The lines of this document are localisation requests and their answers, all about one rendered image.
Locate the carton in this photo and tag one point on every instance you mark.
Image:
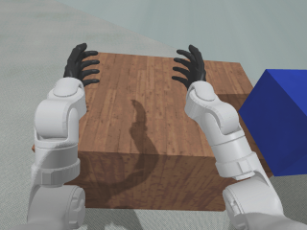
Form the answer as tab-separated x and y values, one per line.
275	113

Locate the robot right upper arm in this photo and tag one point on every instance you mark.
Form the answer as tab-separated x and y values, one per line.
251	205

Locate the robot left upper arm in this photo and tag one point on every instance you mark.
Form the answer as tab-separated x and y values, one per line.
61	208

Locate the right robot hand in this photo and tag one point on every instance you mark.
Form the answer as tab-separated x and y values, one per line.
195	72

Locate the right robot forearm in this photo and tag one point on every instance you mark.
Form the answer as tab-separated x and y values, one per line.
219	121

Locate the left robot hand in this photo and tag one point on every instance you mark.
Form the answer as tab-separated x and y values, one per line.
75	65

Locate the pedestal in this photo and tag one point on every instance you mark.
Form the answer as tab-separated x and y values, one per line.
138	149

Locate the left robot forearm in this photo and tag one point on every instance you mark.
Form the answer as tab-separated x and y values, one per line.
56	136

